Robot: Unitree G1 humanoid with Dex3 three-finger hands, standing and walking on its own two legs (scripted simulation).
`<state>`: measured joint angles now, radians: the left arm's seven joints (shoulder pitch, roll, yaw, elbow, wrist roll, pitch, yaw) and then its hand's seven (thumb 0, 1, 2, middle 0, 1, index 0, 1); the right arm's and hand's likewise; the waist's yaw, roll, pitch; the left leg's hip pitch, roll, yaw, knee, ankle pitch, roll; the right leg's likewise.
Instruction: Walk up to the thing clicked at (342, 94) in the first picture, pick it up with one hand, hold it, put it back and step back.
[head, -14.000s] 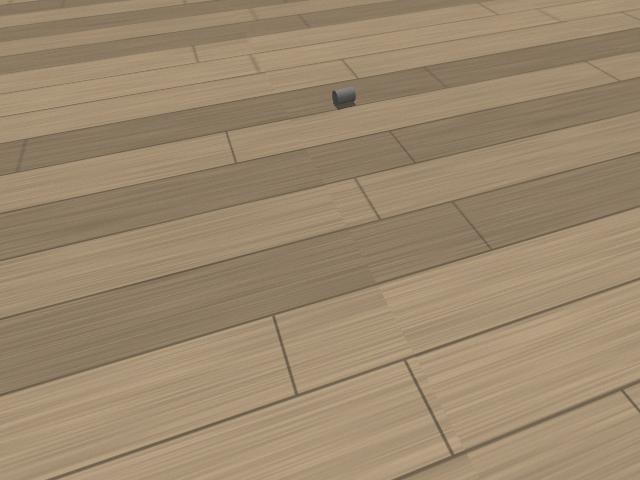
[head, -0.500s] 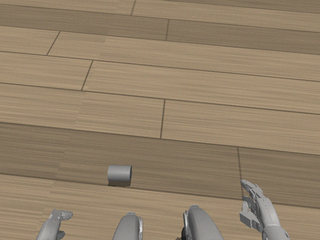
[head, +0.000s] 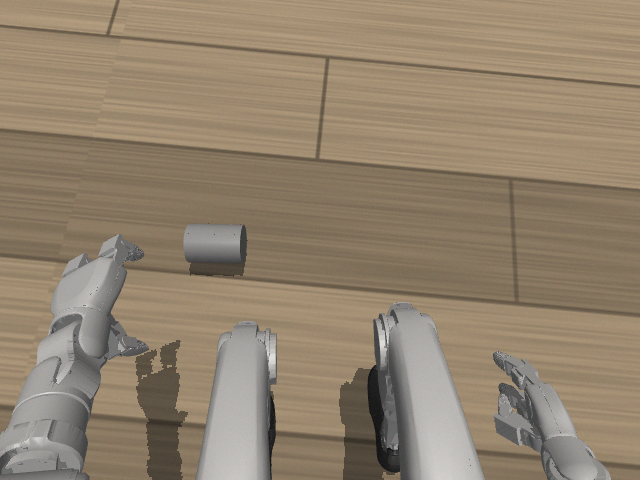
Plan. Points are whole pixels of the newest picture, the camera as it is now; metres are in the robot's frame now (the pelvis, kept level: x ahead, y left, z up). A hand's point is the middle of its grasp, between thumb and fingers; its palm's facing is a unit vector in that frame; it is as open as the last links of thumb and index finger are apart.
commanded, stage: rise first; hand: left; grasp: from above
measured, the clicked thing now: (216, 243) +0.51 +0.21 -0.43
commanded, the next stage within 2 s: none
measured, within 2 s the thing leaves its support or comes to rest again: neither
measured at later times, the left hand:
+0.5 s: hand (147, 269) +0.41 +0.28 -0.24, palm faces -0.47 -0.10 -0.88, open 14.1 cm
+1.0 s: hand (160, 255) +0.45 +0.27 -0.28, palm faces -0.47 +0.01 -0.88, open 14.1 cm
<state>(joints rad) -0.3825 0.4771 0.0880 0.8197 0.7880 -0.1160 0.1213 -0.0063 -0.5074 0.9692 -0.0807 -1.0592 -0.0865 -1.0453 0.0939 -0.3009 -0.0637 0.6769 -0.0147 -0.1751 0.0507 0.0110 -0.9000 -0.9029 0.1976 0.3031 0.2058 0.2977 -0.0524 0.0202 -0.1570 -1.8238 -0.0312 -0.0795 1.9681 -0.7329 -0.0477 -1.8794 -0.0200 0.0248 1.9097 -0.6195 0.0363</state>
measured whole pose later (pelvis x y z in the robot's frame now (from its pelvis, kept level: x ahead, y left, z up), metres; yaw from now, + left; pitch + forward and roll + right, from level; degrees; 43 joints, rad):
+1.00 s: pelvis -0.02 +0.03 -0.12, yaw -4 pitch +35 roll -8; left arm -0.93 0.73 0.09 1.44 1.35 -0.32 0.39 0.00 -0.50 0.98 -0.08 -0.99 -0.08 -0.97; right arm 0.17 -0.27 0.02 0.75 -0.14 -0.03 0.15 0.00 -0.91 -0.90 0.20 0.30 0.21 0.30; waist -0.24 0.01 -0.08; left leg -2.24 -0.07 -0.11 2.35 -0.72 -0.01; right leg -2.23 -0.02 0.01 2.21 -0.60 0.06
